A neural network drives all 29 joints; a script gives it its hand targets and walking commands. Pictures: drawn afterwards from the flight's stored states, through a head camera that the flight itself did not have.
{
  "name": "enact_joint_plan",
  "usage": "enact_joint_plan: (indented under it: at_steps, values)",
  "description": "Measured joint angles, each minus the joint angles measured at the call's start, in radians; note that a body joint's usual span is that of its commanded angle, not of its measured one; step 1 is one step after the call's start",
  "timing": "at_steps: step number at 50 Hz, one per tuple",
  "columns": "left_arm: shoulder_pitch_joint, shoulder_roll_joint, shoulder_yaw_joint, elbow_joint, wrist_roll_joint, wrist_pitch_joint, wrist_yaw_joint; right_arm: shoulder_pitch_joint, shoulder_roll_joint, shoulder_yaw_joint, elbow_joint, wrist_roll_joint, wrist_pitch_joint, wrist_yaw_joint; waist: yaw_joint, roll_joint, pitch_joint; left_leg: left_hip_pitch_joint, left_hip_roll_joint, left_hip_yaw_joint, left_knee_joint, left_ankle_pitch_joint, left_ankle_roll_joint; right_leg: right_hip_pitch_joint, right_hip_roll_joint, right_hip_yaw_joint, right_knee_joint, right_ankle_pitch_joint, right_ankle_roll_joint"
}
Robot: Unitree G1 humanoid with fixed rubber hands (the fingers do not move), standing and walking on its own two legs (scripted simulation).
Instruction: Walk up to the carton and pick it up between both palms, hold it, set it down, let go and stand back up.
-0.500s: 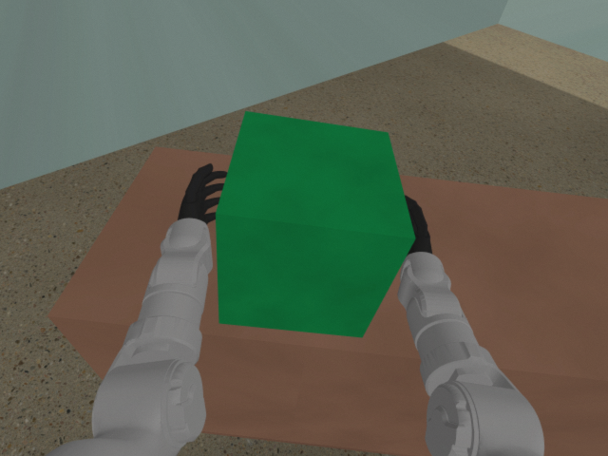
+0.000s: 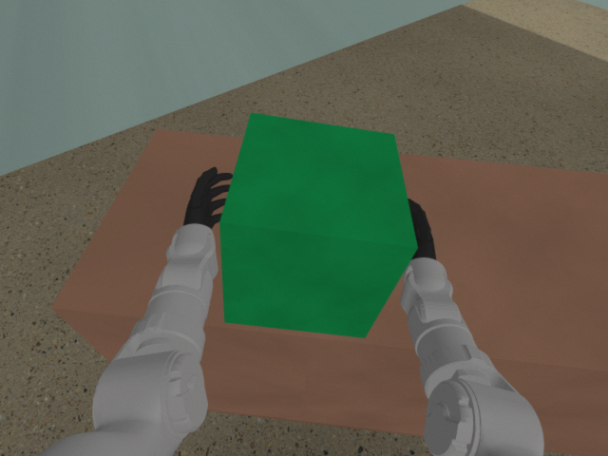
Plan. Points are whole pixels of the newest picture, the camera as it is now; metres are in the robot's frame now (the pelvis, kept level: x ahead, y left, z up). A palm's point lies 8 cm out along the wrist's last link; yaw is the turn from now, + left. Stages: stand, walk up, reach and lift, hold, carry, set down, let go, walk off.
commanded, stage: set down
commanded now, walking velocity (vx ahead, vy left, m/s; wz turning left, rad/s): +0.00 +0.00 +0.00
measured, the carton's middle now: (309, 228) +0.43 +0.04 +0.03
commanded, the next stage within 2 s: none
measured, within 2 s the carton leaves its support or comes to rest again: rests again in 0.60 s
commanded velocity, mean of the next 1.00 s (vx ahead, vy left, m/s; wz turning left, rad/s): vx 0.00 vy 0.00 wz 0.00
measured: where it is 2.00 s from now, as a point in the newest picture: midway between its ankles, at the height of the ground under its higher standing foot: outside the picture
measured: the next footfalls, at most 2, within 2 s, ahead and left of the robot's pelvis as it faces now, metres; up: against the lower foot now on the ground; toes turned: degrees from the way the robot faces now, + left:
none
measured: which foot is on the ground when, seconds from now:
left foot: down 0.00-1.00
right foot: down 0.00-1.00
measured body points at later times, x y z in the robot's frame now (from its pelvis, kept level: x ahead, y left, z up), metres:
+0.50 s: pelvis -0.01 +0.00 +0.00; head +0.05 +0.01 +0.44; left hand +0.40 +0.20 +0.04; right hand +0.41 -0.12 +0.03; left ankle -0.01 +0.13 -0.75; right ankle -0.04 -0.10 -0.75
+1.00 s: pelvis -0.02 +0.00 -0.02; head +0.03 +0.01 +0.43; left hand +0.42 +0.23 +0.07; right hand +0.43 -0.15 +0.06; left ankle -0.01 +0.13 -0.75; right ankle -0.04 -0.10 -0.75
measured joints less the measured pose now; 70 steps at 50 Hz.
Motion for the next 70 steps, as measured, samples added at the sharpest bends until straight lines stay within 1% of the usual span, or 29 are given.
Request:
enact_joint_plan:
  at_steps: [5,11,20,28,32,34,36,40,45,48,50,54,59,65,70]
  values:
    - [-0.005,0.006,0.004,0.036,-0.007,-0.042,0.000,-0.009,0.003,-0.024,0.021,-0.028,-0.030,0.000,0.006,0.006,-0.011,-0.032,0.002,0.004,-0.001,0.006,0.000,-0.031,0.000,-0.002,-0.003,0.007,0.000]
    - [-0.012,0.015,0.000,0.086,-0.023,-0.095,0.002,-0.015,0.003,-0.038,0.042,-0.043,-0.059,-0.002,0.007,0.013,-0.025,-0.076,0.006,0.012,0.007,0.008,0.001,-0.076,0.002,-0.002,0.005,0.010,-0.001]
    - [-0.023,0.029,0.001,0.154,-0.048,-0.179,0.004,-0.031,-0.003,-0.028,0.065,-0.034,-0.098,-0.007,0.007,0.021,-0.050,-0.132,0.009,0.021,0.024,0.008,0.003,-0.135,0.001,-0.003,0.026,0.008,0.000]
    - [-0.045,0.052,-0.006,0.227,-0.075,-0.229,0.011,-0.069,-0.017,-0.015,0.118,-0.024,-0.117,-0.014,0.002,0.018,-0.058,-0.164,0.012,0.028,0.038,0.010,0.004,-0.170,0.001,-0.005,0.045,0.008,0.001]
    - [-0.066,0.069,-0.012,0.265,-0.083,-0.244,0.014,-0.099,-0.031,-0.001,0.157,-0.003,-0.125,-0.006,0.003,0.012,-0.060,-0.183,0.015,0.035,0.047,0.011,0.005,-0.193,0.002,-0.001,0.059,0.009,0.000]
    - [-0.078,0.084,-0.023,0.283,-0.093,-0.243,0.014,-0.121,-0.045,0.024,0.184,0.024,-0.125,0.002,0.002,0.008,-0.061,-0.198,0.017,0.040,0.056,0.010,0.005,-0.211,0.003,0.001,0.071,0.008,0.000]
    - [-0.086,0.100,-0.061,0.288,-0.123,-0.236,0.016,-0.144,-0.064,0.076,0.212,0.075,-0.113,0.006,0.000,0.005,-0.072,-0.222,0.019,0.043,0.070,0.008,0.005,-0.236,0.005,0.003,0.086,0.006,0.000]
    - [-0.112,0.133,-0.165,0.295,-0.221,-0.213,0.030,-0.189,-0.111,0.206,0.257,0.218,-0.073,0.008,-0.005,0.005,-0.111,-0.286,0.025,0.043,0.111,-0.003,0.004,-0.298,0.009,0.001,0.121,-0.002,0.000]
    - [-0.164,0.170,-0.252,0.311,-0.339,-0.170,0.042,-0.235,-0.179,0.348,0.266,0.409,-0.020,-0.013,-0.004,0.012,-0.138,-0.332,0.032,0.039,0.165,-0.024,0.003,-0.339,0.015,-0.005,0.165,-0.018,-0.001]
    - [-0.191,0.197,-0.296,0.328,-0.403,-0.137,0.041,-0.260,-0.224,0.416,0.268,0.503,0.016,-0.019,-0.008,0.020,-0.150,-0.347,0.033,0.034,0.188,-0.033,0.002,-0.352,0.015,-0.011,0.187,-0.028,-0.002]
    - [-0.203,0.214,-0.323,0.340,-0.441,-0.118,0.038,-0.277,-0.253,0.452,0.268,0.551,0.038,-0.018,-0.012,0.027,-0.157,-0.353,0.032,0.030,0.198,-0.037,0.001,-0.357,0.014,-0.015,0.198,-0.035,-0.003]
    - [-0.208,0.238,-0.354,0.341,-0.484,-0.098,0.022,-0.303,-0.301,0.495,0.267,0.605,0.063,-0.009,-0.020,0.039,-0.161,-0.353,0.029,0.026,0.207,-0.040,0.001,-0.359,0.011,-0.020,0.217,-0.045,-0.004]
    - [-0.196,0.253,-0.365,0.323,-0.507,-0.084,0.000,-0.309,-0.339,0.538,0.251,0.647,0.084,0.003,-0.021,0.041,-0.162,-0.340,0.027,0.030,0.200,-0.036,-0.001,-0.358,0.008,-0.018,0.230,-0.050,-0.006]
    - [-0.189,0.270,-0.367,0.301,-0.528,-0.062,-0.012,-0.306,-0.361,0.579,0.223,0.688,0.104,0.009,-0.017,0.040,-0.152,-0.326,0.029,0.035,0.189,-0.027,-0.006,-0.355,0.009,-0.014,0.238,-0.049,-0.010]
    - [-0.204,0.289,-0.373,0.303,-0.558,-0.048,-0.018,-0.312,-0.368,0.612,0.203,0.716,0.120,0.001,-0.010,0.036,-0.142,-0.324,0.031,0.037,0.190,-0.021,-0.009,-0.360,0.011,-0.013,0.252,-0.048,-0.014]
